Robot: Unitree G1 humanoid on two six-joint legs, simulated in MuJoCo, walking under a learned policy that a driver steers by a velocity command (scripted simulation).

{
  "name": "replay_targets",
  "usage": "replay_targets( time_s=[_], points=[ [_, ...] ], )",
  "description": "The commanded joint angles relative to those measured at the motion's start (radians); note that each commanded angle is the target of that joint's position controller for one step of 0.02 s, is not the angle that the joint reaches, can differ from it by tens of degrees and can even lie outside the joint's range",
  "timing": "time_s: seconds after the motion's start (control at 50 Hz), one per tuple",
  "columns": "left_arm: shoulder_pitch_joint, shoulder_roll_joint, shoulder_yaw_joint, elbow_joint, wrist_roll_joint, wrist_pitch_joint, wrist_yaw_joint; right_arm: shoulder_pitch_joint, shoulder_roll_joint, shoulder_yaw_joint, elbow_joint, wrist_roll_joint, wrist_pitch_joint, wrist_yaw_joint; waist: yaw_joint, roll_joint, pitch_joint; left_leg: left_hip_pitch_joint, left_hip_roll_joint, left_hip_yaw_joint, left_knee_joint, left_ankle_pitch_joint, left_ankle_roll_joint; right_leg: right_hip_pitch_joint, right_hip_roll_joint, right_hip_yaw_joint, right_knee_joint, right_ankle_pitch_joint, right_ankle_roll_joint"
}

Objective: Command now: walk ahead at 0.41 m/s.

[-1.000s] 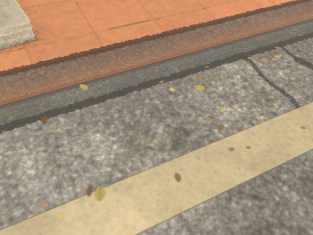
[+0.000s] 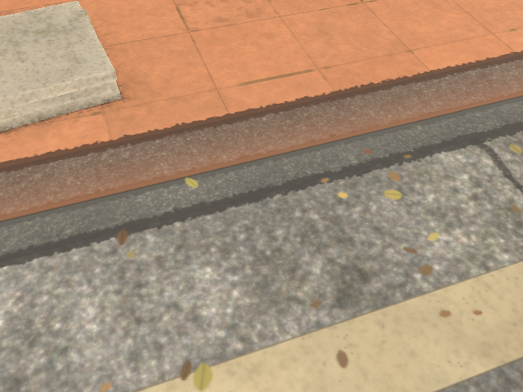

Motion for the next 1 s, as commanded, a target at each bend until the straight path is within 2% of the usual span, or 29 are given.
replay_targets(
  time_s=[0.02, 0.06, 0.1, 0.14, 0.18, 0.2, 0.22, 0.24, 0.26, 0.28, 0.3, 0.32, 0.34, 0.4, 0.44, 0.48, 0.52, 0.6, 0.64, 0.66, 0.68, 0.7, 0.72, 0.74, 0.76, 0.8, 0.82, 0.9, 1.0],
  points=[
    [-0.212, 0.027, -0.011, -0.151, 0.014, -0.02, -0.023, -0.003, -0.127, -0.018, -0.054, 0.002, 0.017, -0.023, -0.017, 0.095, 0.102, 0.107, 0.256, -0.214, -0.245, 0.489, 0.176, -0.302, -0.074, -0.003, -0.188, 0.178, 0.036],
    [-0.24, -0.005, -0.025, -0.168, 0.026, -0.017, -0.032, -0.026, -0.164, -0.025, -0.067, 0.001, 0.016, -0.038, -0.012, 0.105, 0.086, -0.088, 0.177, -0.083, -0.302, 0.425, 0.14, -0.015, -0.022, -0.05, -0.423, 0.396, 0.06],
    [-0.243, 0.041, -0.013, -0.181, 0.013, -0.007, -0.022, 0.018, -0.211, -0.039, -0.054, 0.006, 0.003, -0.039, -0.007, 0.133, 0.085, -0.106, 0.216, -0.091, -0.352, 0.376, 0.135, 0.119, 0.011, -0.04, -0.517, 0.49, 0.061],
    [-0.213, 0.092, 0.005, -0.185, 0.005, 0.001, -0.01, 0.012, -0.206, -0.042, -0.047, 0.012, -0.002, -0.036, 0.026, 0.148, 0.088, -0.016, 0.25, -0.081, -0.31, 0.487, 0.11, 0.14, 0.015, -0.012, -0.588, 0.487, 0.035],
    [-0.081, 0.138, 0.033, -0.157, 0.007, 0.008, 0.003, 0.006, -0.208, -0.046, -0.048, 0.001, 0.01, -0.033, 0.1, 0.155, -0.01, 0.055, 0.242, -0.035, -0.108, 0.812, 0.07, 0.28, 0.045, -0.026, -0.583, 0.423, -0.01],
    [0.062, 0.163, 0.052, -0.114, 0.004, 0.015, 0.009, 0.011, -0.194, -0.041, -0.052, -0.007, 0.02, -0.034, 0.165, 0.143, -0.093, 0.013, 0.206, -0.005, 0.077, 0.881, 0.048, 0.451, 0.058, -0.042, -0.583, 0.397, -0.034],
    [0.222, 0.213, 0.066, -0.083, 0.013, 0.02, 0.017, 0.031, -0.154, -0.025, -0.074, -0.026, 0.026, -0.037, 0.215, 0.045, -0.21, -0.182, 0.162, 0.013, 0.377, 0.635, 0.023, 0.718, -0.102, 0.14, -0.557, 0.325, -0.086],
    [0.29, 0.292, 0.077, -0.054, 0.031, 0.021, 0.004, 0.19, 0.008, 0.014, -0.079, -0.008, 0.008, -0.029, 0.12, -0.307, -0.374, -0.489, -0.027, 0.014, 0.762, -0.096, -0.035, 0.961, -0.352, 0.674, -0.748, -0.008, -0.247],
    [0.263, 0.198, 0.053, -0.058, 0.02, 0.014, -0.004, 0.131, -0.092, -0.005, -0.071, 0.017, -0.01, -0.024, 0.148, -0.247, -0.31, -0.597, -0.002, -0.081, 0.897, -0.168, -0.017, 0.883, -0.345, 0.862, -0.923, -0.201, -0.225],
    [0.165, 0.159, 0.042, -0.072, 0.019, 0.007, -0.004, 0.012, -0.163, -0.026, -0.109, 0.043, -0.018, -0.021, 0.129, -0.166, -0.133, -0.678, 0.055, -0.046, 0.931, -0.087, 0.002, 0.732, -0.331, 0.722, -0.936, -0.183, -0.184],
    [0.076, 0.141, 0.035, -0.093, 0.03, 0.002, -0.005, -0.061, -0.171, -0.025, -0.125, 0.035, -0.02, -0.028, 0.101, -0.056, -0.052, -0.629, 0.105, -0.02, 0.885, 0.006, 0.01, 0.565, -0.297, 0.578, -0.936, 0.017, -0.168],
    [0.021, 0.122, 0.031, -0.1, 0.047, -0.002, -0.008, -0.083, -0.166, -0.03, -0.124, 0.012, -0.015, -0.035, 0.066, -0.021, -0.014, -0.566, 0.139, -0.011, 0.835, 0.058, 0.007, 0.432, -0.257, 0.452, -0.934, 0.239, -0.16],
    [-0.007, 0.105, 0.026, -0.1, 0.061, -0.008, -0.009, -0.052, -0.155, -0.035, -0.116, 0.003, -0.002, -0.038, 0.025, -0.049, -0.025, -0.48, 0.165, -0.019, 0.8, 0.077, 0.005, 0.357, -0.224, 0.357, -0.938, 0.415, -0.154],
    [-0.004, 0.088, 0.021, -0.071, 0.056, -0.02, -0.01, -0.014, -0.122, -0.035, -0.101, -0.008, 0.032, -0.046, -0.013, -0.055, -0.04, -0.39, 0.161, 0.009, 0.704, 0.077, -0.026, 0.27, -0.19, 0.194, -0.957, 0.747, -0.186],
    [0.007, 0.107, 0.024, -0.052, 0.055, -0.017, 0.001, -0.07, -0.114, -0.033, -0.124, -0.022, 0.041, -0.051, -0.012, -0.041, -0.035, -0.418, 0.166, 0.014, 0.606, 0.143, -0.052, 0.27, -0.19, 0.145, -0.963, 0.836, -0.199],
    [0.015, 0.109, 0.022, -0.041, 0.053, -0.003, 0.015, -0.125, -0.098, -0.026, -0.137, -0.023, 0.044, -0.05, 0.0, -0.03, -0.044, -0.414, 0.17, 0.017, 0.469, 0.244, -0.064, 0.29, -0.166, 0.097, -0.959, 0.827, -0.181],
    [0.031, 0.119, 0.022, -0.03, 0.051, 0.011, 0.024, -0.194, -0.086, -0.018, -0.149, -0.019, 0.043, -0.045, 0.03, -0.033, -0.045, -0.378, 0.156, 0.031, 0.329, 0.331, -0.065, 0.303, -0.145, 0.065, -0.956, 0.786, -0.158],
    [0.082, 0.134, 0.023, 0.007, 0.045, 0.036, 0.027, -0.289, -0.111, -0.022, -0.172, -0.012, 0.046, -0.04, 0.071, -0.037, -0.038, -0.345, 0.125, 0.035, 0.177, 0.327, -0.067, 0.378, -0.167, 0.098, -0.921, 0.68, -0.159],
    [0.082, 0.13, 0.021, 0.015, 0.038, 0.048, 0.027, -0.304, -0.122, -0.025, -0.181, -0.015, 0.043, -0.039, 0.065, -0.046, -0.038, -0.319, 0.108, 0.041, 0.104, 0.273, -0.052, 0.417, -0.176, 0.124, -0.867, 0.661, -0.15],
    [0.07, 0.118, 0.016, 0.016, 0.029, 0.054, 0.029, -0.284, -0.121, -0.026, -0.175, -0.02, 0.039, -0.038, 0.043, -0.04, -0.044, -0.264, 0.1, 0.051, 0.019, 0.322, -0.037, 0.419, -0.16, 0.122, -0.823, 0.632, -0.125],
    [0.105, 0.092, 0.007, 0.024, 0.029, 0.055, 0.031, -0.259, -0.146, -0.032, -0.166, -0.028, 0.035, -0.041, 0.036, -0.012, -0.06, -0.17, 0.118, 0.029, -0.058, 0.479, -0.019, 0.404, -0.12, 0.115, -0.774, 0.593, -0.08],
    [0.155, 0.068, -0.002, 0.023, 0.051, 0.047, 0.031, -0.229, -0.204, -0.044, -0.161, -0.034, 0.035, -0.05, 0.063, 0.052, -0.116, -0.03, 0.197, -0.042, -0.003, 0.759, 0.012, 0.348, -0.067, 0.087, -0.71, 0.511, -0.037],
    [0.254, 0.044, -0.006, 0.041, 0.057, 0.04, 0.027, -0.239, -0.219, -0.047, -0.152, -0.027, 0.046, -0.052, 0.12, 0.144, -0.171, 0.099, 0.255, -0.095, 0.061, 0.829, 0.09, 0.242, -0.011, 0.055, -0.704, 0.317, 0.004],
    [0.211, 0.039, -0.013, 0.043, 0.05, 0.044, 0.032, -0.251, -0.142, -0.033, -0.145, -0.021, 0.057, -0.046, 0.088, 0.152, -0.18, 0.07, 0.238, -0.097, 0.059, 0.708, 0.108, 0.256, -0.003, 0.033, -0.717, 0.235, 0.029],
    [0.159, 0.063, -0.01, 0.035, 0.045, 0.056, 0.035, -0.282, -0.109, -0.024, -0.148, -0.018, 0.063, -0.038, 0.076, 0.129, -0.142, 0.012, 0.2, -0.074, 0.047, 0.597, 0.086, 0.27, 0.0, 0.029, -0.733, 0.22, 0.035],
    [0.118, 0.095, -0.003, 0.037, 0.039, 0.084, 0.044, -0.319, -0.116, -0.024, -0.153, -0.021, 0.062, -0.028, 0.062, 0.08, -0.081, -0.053, 0.147, -0.023, 0.06, 0.553, 0.048, 0.272, 0.0, 0.031, -0.729, 0.262, 0.028],
    [0.122, 0.097, -0.002, 0.038, 0.042, 0.093, 0.046, -0.315, -0.13, -0.028, -0.141, -0.021, 0.056, -0.026, 0.067, 0.074, -0.077, -0.066, 0.138, -0.014, 0.066, 0.569, 0.042, 0.289, -0.005, 0.034, -0.727, 0.291, 0.026],
    [0.124, 0.092, -0.002, 0.054, 0.037, 0.103, 0.052, -0.312, -0.123, -0.027, -0.105, -0.017, 0.047, -0.025, 0.066, 0.052, -0.094, -0.064, 0.129, 0.002, 0.097, 0.668, 0.043, 0.345, -0.021, 0.041, -0.7, 0.414, 0.026],
    [0.117, 0.081, -0.001, 0.077, 0.035, 0.114, 0.055, -0.331, -0.123, -0.028, -0.068, -0.015, 0.057, -0.03, 0.066, 0.022, -0.077, -0.073, 0.118, 0.013, 0.1, 0.619, 0.046, 0.357, -0.022, 0.039, -0.699, 0.406, 0.029]
  ],
)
